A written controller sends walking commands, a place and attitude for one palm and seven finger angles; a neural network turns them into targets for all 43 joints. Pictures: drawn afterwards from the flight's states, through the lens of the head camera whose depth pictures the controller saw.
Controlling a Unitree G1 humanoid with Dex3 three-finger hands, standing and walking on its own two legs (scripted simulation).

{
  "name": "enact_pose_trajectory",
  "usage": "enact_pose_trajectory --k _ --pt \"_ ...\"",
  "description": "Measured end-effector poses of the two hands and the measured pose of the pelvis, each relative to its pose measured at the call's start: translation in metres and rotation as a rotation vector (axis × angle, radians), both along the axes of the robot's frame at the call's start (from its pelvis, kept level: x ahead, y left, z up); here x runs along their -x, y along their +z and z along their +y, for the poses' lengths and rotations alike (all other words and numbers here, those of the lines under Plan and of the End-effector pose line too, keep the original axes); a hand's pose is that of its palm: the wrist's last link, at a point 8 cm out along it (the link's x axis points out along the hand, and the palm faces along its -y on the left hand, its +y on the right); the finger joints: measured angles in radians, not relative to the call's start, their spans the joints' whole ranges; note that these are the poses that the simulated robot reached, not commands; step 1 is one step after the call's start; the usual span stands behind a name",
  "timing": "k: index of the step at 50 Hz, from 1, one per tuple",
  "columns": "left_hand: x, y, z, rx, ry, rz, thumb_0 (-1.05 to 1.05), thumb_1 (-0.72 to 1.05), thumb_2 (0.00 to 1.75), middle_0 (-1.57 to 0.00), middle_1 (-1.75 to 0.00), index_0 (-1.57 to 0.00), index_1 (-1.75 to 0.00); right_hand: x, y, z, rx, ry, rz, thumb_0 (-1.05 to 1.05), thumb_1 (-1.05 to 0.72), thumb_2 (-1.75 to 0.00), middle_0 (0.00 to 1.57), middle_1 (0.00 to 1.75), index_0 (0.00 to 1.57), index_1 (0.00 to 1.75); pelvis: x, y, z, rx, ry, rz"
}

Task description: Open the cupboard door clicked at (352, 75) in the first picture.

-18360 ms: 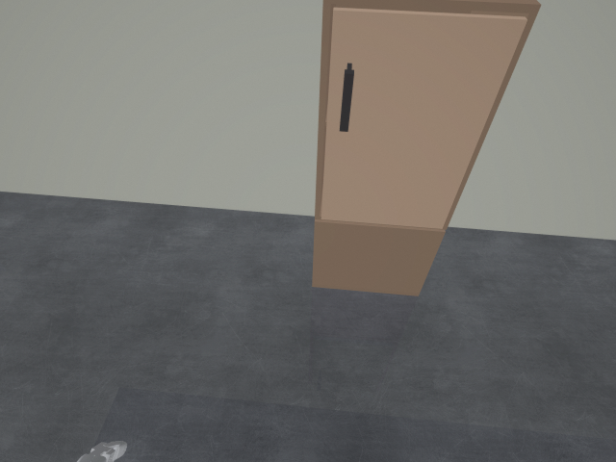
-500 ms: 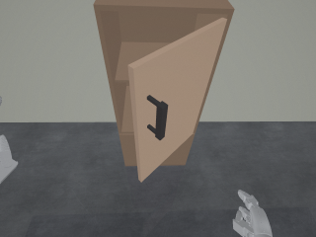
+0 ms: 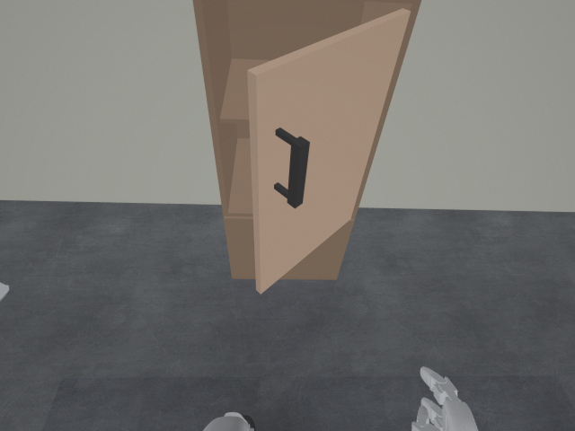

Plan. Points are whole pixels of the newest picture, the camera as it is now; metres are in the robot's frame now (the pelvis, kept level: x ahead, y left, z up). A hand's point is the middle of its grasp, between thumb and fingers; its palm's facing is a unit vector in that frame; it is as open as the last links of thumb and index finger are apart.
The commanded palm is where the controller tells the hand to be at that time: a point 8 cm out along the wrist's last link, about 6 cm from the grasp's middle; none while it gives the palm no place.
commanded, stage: stop stepping back and stand still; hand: left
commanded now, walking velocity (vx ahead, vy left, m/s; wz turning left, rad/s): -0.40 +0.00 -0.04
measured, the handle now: (289, 169) +0.50 +0.04 +0.08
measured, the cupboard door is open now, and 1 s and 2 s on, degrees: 44 44 44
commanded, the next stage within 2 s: let the arm hang, fingers relaxed in 1.62 s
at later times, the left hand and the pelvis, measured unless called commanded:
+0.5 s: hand (18, 385) +0.12 +0.23 +0.18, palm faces +0.33 -0.79 -0.51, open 7.4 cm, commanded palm +0.06 +0.27 +0.20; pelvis -0.09 -0.02 +0.02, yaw -4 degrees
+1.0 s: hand out of the picture +0.09 +0.22 +0.18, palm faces +0.39 -0.78 -0.49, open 7.4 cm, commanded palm +0.03 +0.27 +0.20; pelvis -0.12 -0.02 +0.02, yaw -2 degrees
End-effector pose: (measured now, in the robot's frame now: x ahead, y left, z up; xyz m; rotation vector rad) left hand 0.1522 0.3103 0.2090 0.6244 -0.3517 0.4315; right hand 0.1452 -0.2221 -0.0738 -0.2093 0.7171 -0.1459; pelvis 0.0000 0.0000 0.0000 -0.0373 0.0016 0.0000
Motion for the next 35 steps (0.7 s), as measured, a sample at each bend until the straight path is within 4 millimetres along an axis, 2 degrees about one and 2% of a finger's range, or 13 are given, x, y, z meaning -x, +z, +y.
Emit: enact_pose_trajectory --k 3,5,9,12,15,20,23,30,35 --pt "0.012 -0.015 -0.012 0.043 0.015 0.049 0.01 0.89 0.90 -0.21 -0.30 -0.21 -0.30 0.004 -0.006 -0.004 -0.019 0.034 -0.022 0.02 -0.90 -0.90 0.21 0.30 0.21 0.30 0.019 -0.005 -0.009 -0.031 -0.035 0.039" --pt "0.014 -0.022 -0.024 0.095 -0.002 0.078 0.01 0.89 0.90 -0.21 -0.30 -0.21 -0.30 0.010 -0.007 -0.008 -0.021 0.049 0.010 0.02 -0.90 -0.90 0.21 0.30 0.21 0.30 0.031 0.001 -0.011 -0.025 -0.039 0.035" --pt "0.015 -0.019 -0.039 0.110 -0.061 0.117 0.01 0.89 0.90 -0.21 -0.30 -0.21 -0.30 0.024 0.009 -0.015 -0.001 0.046 0.053 0.02 -0.90 -0.90 0.21 0.30 0.21 0.30 0.041 0.018 -0.015 -0.073 -0.044 0.045" --pt "0.016 -0.010 -0.041 0.077 -0.105 0.116 0.01 0.89 0.90 -0.21 -0.30 -0.22 -0.30 0.030 0.025 -0.021 0.030 0.018 0.003 0.02 -0.90 -0.90 0.21 0.30 0.21 0.30 0.046 0.021 -0.015 -0.076 -0.046 0.057" --pt "0.020 -0.004 -0.039 0.037 -0.144 0.085 0.01 0.89 0.90 -0.22 -0.30 -0.22 -0.30 0.034 0.031 -0.030 0.062 -0.019 -0.065 0.02 -0.90 -0.90 0.21 0.30 0.21 0.30 0.052 0.012 -0.009 -0.045 -0.039 0.059" --pt "0.036 -0.002 -0.034 0.023 -0.130 0.097 0.01 0.89 0.90 -0.22 -0.30 -0.22 -0.30 0.060 0.037 -0.034 0.046 -0.041 -0.089 0.01 -0.90 -0.90 0.20 0.30 0.21 0.30 0.072 0.015 -0.011 -0.072 -0.061 0.017" --pt "0.052 -0.004 -0.039 0.030 -0.117 0.129 0.01 0.89 0.90 -0.21 -0.30 -0.22 -0.30 0.082 0.032 -0.035 0.022 -0.037 -0.085 0.01 -0.90 -0.90 0.20 0.30 0.20 0.30 0.086 0.016 -0.016 -0.072 -0.062 -0.002" --pt "0.097 -0.009 -0.060 0.057 -0.068 0.158 0.01 0.89 0.90 -0.21 -0.30 -0.22 -0.30 0.134 0.007 -0.049 -0.015 -0.052 0.038 0.01 -0.90 -0.90 0.21 0.30 0.21 0.30 0.109 0.017 -0.035 -0.069 -0.046 -0.011" --pt "0.108 -0.007 -0.064 0.095 -0.030 0.115 0.01 0.89 0.90 -0.22 -0.30 -0.22 -0.30 0.159 0.003 -0.065 0.001 -0.061 0.112 0.02 -0.90 -0.90 0.21 0.30 0.21 0.30 0.116 0.024 -0.043 -0.092 -0.042 -0.002"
